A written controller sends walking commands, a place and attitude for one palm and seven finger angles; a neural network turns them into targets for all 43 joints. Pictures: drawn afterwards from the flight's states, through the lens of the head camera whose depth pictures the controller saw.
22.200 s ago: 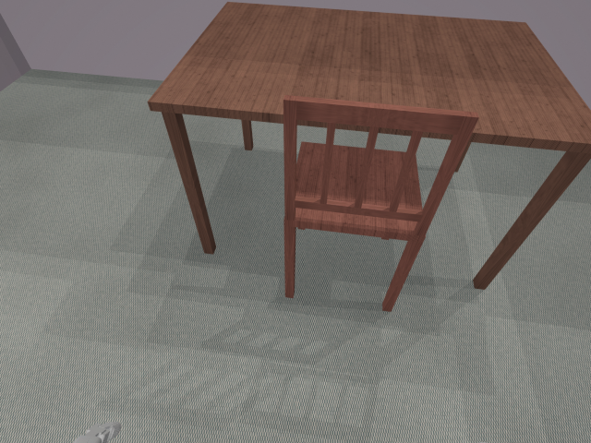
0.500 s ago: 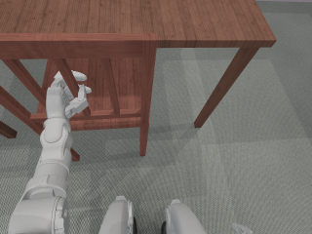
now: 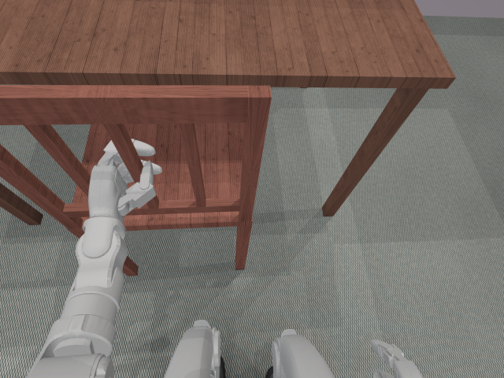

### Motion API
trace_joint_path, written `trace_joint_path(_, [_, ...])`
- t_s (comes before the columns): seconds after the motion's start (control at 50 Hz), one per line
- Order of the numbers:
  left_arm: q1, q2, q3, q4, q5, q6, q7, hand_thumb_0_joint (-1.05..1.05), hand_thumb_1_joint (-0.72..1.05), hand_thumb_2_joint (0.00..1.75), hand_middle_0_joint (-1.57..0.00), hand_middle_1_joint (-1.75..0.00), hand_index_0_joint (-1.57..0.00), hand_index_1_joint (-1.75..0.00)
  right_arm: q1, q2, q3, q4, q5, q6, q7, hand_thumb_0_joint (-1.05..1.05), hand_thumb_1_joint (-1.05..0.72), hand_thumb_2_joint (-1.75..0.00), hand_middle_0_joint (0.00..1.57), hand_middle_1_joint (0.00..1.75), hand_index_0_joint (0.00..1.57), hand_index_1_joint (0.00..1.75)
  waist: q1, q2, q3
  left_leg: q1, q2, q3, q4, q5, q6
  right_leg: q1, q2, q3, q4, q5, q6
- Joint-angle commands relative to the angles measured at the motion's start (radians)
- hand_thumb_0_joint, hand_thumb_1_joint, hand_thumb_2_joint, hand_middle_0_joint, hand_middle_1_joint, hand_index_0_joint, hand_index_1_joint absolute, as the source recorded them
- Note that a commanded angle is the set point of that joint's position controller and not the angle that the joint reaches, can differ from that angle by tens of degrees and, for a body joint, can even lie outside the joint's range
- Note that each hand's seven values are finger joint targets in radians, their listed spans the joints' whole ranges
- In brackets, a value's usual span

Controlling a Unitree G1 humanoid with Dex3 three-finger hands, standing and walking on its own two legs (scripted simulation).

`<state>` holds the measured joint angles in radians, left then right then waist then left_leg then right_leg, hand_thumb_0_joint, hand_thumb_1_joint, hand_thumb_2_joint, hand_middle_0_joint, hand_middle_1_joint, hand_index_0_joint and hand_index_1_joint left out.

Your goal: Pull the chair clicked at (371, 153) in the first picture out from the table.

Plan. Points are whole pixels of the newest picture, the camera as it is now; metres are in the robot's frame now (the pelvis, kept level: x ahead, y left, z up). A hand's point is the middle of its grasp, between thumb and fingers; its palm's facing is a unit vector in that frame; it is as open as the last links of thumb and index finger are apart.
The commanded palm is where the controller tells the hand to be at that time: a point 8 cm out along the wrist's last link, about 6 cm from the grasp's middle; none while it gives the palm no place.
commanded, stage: step backward, pulling the chair out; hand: left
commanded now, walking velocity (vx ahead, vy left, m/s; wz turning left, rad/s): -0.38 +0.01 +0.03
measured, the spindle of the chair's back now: (137, 171) +0.44 +0.19 +0.01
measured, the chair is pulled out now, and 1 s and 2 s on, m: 0.05 0.19 0.33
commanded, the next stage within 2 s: none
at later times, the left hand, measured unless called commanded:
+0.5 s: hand (156, 205) +0.36 +0.14 +0.04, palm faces +0.03 -0.99 -0.16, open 5.0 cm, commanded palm +0.34 +0.19 +0.04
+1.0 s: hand (167, 268) +0.27 +0.12 +0.04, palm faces -0.04 -0.99 -0.16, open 5.1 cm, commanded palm +0.28 +0.17 +0.04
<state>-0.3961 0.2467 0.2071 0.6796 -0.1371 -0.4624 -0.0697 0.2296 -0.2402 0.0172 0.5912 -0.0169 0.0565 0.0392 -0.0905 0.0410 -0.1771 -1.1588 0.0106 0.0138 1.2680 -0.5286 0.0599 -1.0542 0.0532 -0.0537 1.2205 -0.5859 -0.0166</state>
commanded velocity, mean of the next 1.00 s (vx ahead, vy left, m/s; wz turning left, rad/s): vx -0.38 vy -0.03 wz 0.06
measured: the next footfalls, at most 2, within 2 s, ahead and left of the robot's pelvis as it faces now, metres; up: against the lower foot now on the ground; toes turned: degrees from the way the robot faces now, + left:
right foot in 1.18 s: -0.04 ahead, -0.17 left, +0.00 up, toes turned -2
left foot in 1.50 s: -0.14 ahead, +0.11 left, +0.00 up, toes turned +2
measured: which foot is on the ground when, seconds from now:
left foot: down 0.00-1.00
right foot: down 0.00-0.98, up 1.00-1.00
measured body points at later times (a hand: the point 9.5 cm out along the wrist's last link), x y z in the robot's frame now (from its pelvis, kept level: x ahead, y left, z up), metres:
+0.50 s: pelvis -0.02 +0.01 +0.09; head +0.08 +0.00 +0.53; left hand +0.36 +0.20 +0.05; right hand +0.05 -0.26 -0.03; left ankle +0.03 +0.08 -0.63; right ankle -0.01 -0.12 -0.62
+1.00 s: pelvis -0.08 +0.00 +0.10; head -0.01 +0.01 +0.54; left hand +0.27 +0.17 +0.05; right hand +0.02 -0.28 -0.02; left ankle +0.03 +0.08 -0.63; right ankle -0.01 -0.12 -0.62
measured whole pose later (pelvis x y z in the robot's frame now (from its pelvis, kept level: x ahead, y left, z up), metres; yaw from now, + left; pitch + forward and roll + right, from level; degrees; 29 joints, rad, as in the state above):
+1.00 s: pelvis -0.08 +0.00 +0.10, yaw +0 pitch +2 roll -2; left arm -0.47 0.15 -0.04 1.04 -0.07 -0.20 0.10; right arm 0.20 -0.29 0.00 0.72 0.08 0.01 -0.13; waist -0.05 0.02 0.12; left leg -0.46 -0.01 0.07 0.54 -0.11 0.07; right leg -0.42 0.01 -0.03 0.61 -0.30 -0.01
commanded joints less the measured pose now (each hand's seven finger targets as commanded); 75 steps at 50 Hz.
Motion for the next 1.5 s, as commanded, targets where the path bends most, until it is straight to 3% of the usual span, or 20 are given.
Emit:
trace_joint_path(0.0, [-0.489,0.421,0.076,-0.417,0.110,0.031,0.098,0.00,0.90,0.90,-0.50,-1.45,-0.50,-1.45,0.142,-0.155,-0.068,-0.141,0.065,0.039,-0.050,0.00,-0.90,-0.90,0.20,0.30,0.20,0.30,0.046,0.149,-0.707,0.802,0.027,-0.074,-0.336,0.411,-0.033,0.507,-0.078,0.130,-0.326,0.437,-0.026])
trace_joint_path(0.06, [-0.362,0.284,0.001,-0.415,0.110,0.181,0.168,0.00,0.90,0.90,-0.50,-1.45,-0.50,-1.45,0.131,-0.136,-0.065,-0.167,0.082,0.051,-0.102,0.00,-0.90,-0.90,0.20,0.30,0.20,0.30,0.019,0.193,-0.593,0.910,0.029,-0.094,-0.409,0.598,-0.038,0.521,-0.080,0.105,-0.376,0.682,-0.016])
trace_joint_path(0.12, [-0.241,0.159,-0.091,-0.112,0.111,0.290,0.184,0.00,0.90,0.90,-0.50,-1.45,-0.50,-1.45,0.107,-0.138,-0.041,-0.116,0.081,0.082,-0.125,0.00,-0.90,-0.90,0.20,0.30,0.20,0.30,0.014,0.039,-0.306,0.729,0.078,-0.136,-0.500,0.555,-0.009,0.540,-0.084,0.095,-0.447,0.625,0.013])
trace_joint_path(0.16, [-0.321,0.163,-0.109,-0.011,0.113,0.302,0.191,0.00,0.90,0.90,-0.50,-1.45,-0.50,-1.45,0.112,-0.153,-0.036,-0.090,0.082,0.086,-0.135,0.00,-0.90,-0.90,0.20,0.30,0.20,0.30,0.008,-0.022,-0.212,0.710,0.106,-0.150,-0.559,0.540,-0.002,0.571,-0.093,0.098,-0.499,0.614,0.026])
trace_joint_path(0.26, [-0.423,0.155,-0.130,0.120,0.125,0.247,0.190,0.00,0.90,0.90,-0.50,-1.45,-0.50,-1.45,0.132,-0.156,-0.048,-0.033,0.072,0.070,-0.149,0.00,-0.90,-0.90,0.20,0.30,0.20,0.30,0.021,0.150,-0.233,0.923,0.142,-0.169,-0.622,0.804,-0.009,0.580,-0.103,0.103,-0.549,0.637,0.024])
trace_joint_path(0.38, [-0.400,0.135,-0.134,0.135,0.117,0.224,0.158,0.00,0.90,0.90,-0.50,-1.45,-0.50,-1.45,0.091,-0.150,-0.064,-0.023,0.056,0.039,-0.140,0.00,-0.90,-0.90,0.20,0.30,0.20,0.30,0.037,0.224,-0.229,1.083,0.233,-0.263,-0.725,0.958,0.012,0.552,-0.070,0.088,-0.514,0.260,0.007])
trace_joint_path(0.5, [-0.318,0.143,-0.112,0.093,0.117,0.205,0.153,0.00,0.90,0.90,-0.50,-1.45,-0.50,-1.45,0.054,-0.151,-0.067,-0.027,0.055,0.015,-0.140,0.00,-0.90,-0.90,0.20,0.30,0.20,0.30,0.048,0.094,-0.225,0.988,0.240,-0.221,-0.732,0.833,0.019,0.716,-0.095,0.101,-0.605,0.430,0.000])
trace_joint_path(0.62, [-0.376,0.169,-0.135,0.104,0.108,0.199,0.169,0.00,0.90,0.90,-0.50,-1.45,-0.50,-1.45,0.060,-0.148,-0.070,0.002,0.079,-0.014,-0.159,0.00,-0.90,-0.90,0.20,0.30,0.20,0.30,0.026,-0.031,-0.221,0.904,0.126,-0.094,-0.666,0.504,-0.042,0.812,-0.214,0.213,-0.736,0.758,-0.014])
trace_joint_path(0.78, [-0.422,0.194,-0.154,0.178,0.101,0.204,0.198,0.00,0.90,0.90,-0.50,-1.45,-0.50,-1.45,0.014,-0.168,-0.062,0.046,0.098,-0.046,-0.169,0.00,-0.90,-0.90,0.20,0.30,0.20,0.30,0.033,-0.079,-0.085,0.905,0.036,-0.057,-0.663,0.232,-0.054,0.713,-0.299,0.249,-0.911,0.398,0.017])
trace_joint_path(0.88, [-0.410,0.114,-0.206,0.168,0.092,0.191,0.191,0.00,0.90,0.90,-0.50,-1.45,-0.50,-1.45,-0.001,-0.174,-0.054,0.046,0.097,-0.081,-0.184,0.00,-0.90,-0.90,0.20,0.30,0.20,0.30,0.048,-0.031,-0.104,0.941,0.132,-0.163,-0.825,0.347,-0.004,0.719,-0.153,0.125,-0.777,0.312,0.023])
trace_joint_path(0.98, [-0.468,0.092,-0.217,0.118,0.088,0.195,0.188,0.00,0.90,0.90,-0.50,-1.45,-0.50,-1.45,-0.040,-0.167,-0.041,0.036,0.070,-0.092,-0.187,0.00,-0.90,-0.90,0.20,0.30,0.20,0.30,0.063,0.160,-0.072,0.934,0.293,-0.394,-1.022,0.090,0.057,0.619,-0.075,0.099,-0.455,0.118,-0.012])
trace_joint_path(1.04, [-0.452,0.082,-0.214,0.122,0.099,0.193,0.192,0.00,0.90,0.90,-0.50,-1.45,-0.50,-1.45,-0.021,-0.146,-0.032,0.050,0.052,-0.114,-0.182,0.00,-0.90,-0.90,0.20,0.30,0.20,0.30,0.059,0.141,-0.114,1.060,0.309,-0.341,-0.953,0.289,0.071,0.614,-0.084,0.106,-0.449,0.098,-0.008])
trace_joint_path(1.2, [-0.379,0.106,-0.174,0.143,0.122,0.183,0.173,0.00,0.90,0.90,-0.50,-1.45,-0.50,-1.45,0.006,-0.159,-0.047,0.068,0.038,-0.156,-0.169,0.00,-0.90,-0.90,0.20,0.30,0.20,0.30,0.060,0.181,-0.117,1.048,0.237,-0.234,-0.839,0.323,0.020,0.741,-0.063,0.055,-0.737,0.220,-0.004])
trace_joint_path(1.24, [-0.403,0.136,-0.155,0.141,0.122,0.186,0.170,0.00,0.90,0.90,-0.50,-1.45,-0.50,-1.45,-0.005,-0.154,-0.060,0.060,0.044,-0.158,-0.167,0.00,-0.90,-0.90,0.20,0.30,0.20,0.30,0.060,0.027,-0.106,0.965,0.162,-0.146,-0.756,0.240,-0.019,0.777,-0.107,0.091,-0.811,0.293,-0.018])
trace_joint_path(1.28, [-0.408,0.241,-0.101,0.175,0.131,0.184,0.182,0.00,0.90,0.90,-0.50,-1.45,-0.50,-1.45,-0.006,-0.141,-0.065,0.059,0.061,-0.149,-0.176,0.00,-0.90,-0.90,0.20,0.30,0.20,0.30,0.044,-0.267,-0.051,0.895,-0.008,-0.004,-0.393,0.088,-0.104,0.641,-0.388,0.349,-0.943,0.248,-0.126])
trace_joint_path(1.32, [-0.420,0.178,-0.130,0.160,0.130,0.214,0.185,0.00,0.90,0.90,-0.50,-1.45,-0.50,-1.45,-0.080,-0.126,-0.050,0.071,0.050,-0.133,-0.168,0.00,-0.90,-0.90,0.20,0.30,0.20,0.30,0.098,-0.202,-0.017,0.754,-0.006,-0.107,-0.146,0.040,-0.105,0.667,-0.482,0.370,-0.931,0.379,-0.205])
trace_joint_path(1.36, [-0.413,0.190,-0.106,0.122,0.132,0.220,0.191,0.00,0.90,0.90,-0.50,-1.45,-0.50,-1.45,-0.077,-0.103,-0.024,0.079,0.045,-0.140,-0.163,0.00,-0.90,-0.90,0.20,0.30,0.20,0.30,0.082,-0.128,-0.062,0.689,0.018,-0.146,-0.312,0.024,-0.102,0.891,-0.456,0.267,-0.777,0.840,-0.171])
trace_joint_path(1.4, [-0.377,0.223,-0.080,0.139,0.133,0.240,0.202,0.00,0.90,0.90,-0.50,-1.45,-0.50,-1.45,-0.056,-0.123,-0.021,0.098,0.055,-0.123,-0.176,0.00,-0.90,-0.90,0.20,0.30,0.20,0.30,0.066,-0.136,-0.075,0.739,0.016,-0.112,-0.594,0.105,-0.100,0.980,-0.391,0.181,-0.678,1.012,-0.089])
trace_joint_path(1.44, [-0.378,0.185,-0.116,0.132,0.121,0.258,0.202,0.00,0.90,0.90,-0.50,-1.45,-0.50,-1.45,-0.028,-0.151,-0.036,0.106,0.064,-0.109,-0.185,0.00,-0.90,-0.90,0.20,0.30,0.20,0.30,0.054,-0.142,-0.114,0.871,0.049,-0.091,-0.845,0.500,-0.084,0.970,-0.321,0.130,-0.574,0.979,-0.021])
trace_joint_path(1.48, [-0.408,0.131,-0.146,0.096,0.119,0.263,0.196,0.00,0.90,0.90,-0.50,-1.45,-0.50,-1.45,-0.034,-0.190,-0.063,0.066,0.059,-0.091,-0.180,0.00,-0.90,-0.90,0.20,0.30,0.20,0.30,0.074,0.053,-0.124,1.022,0.215,-0.262,-0.743,1.009,0.012,0.776,-0.172,0.066,-0.511,0.669,0.034])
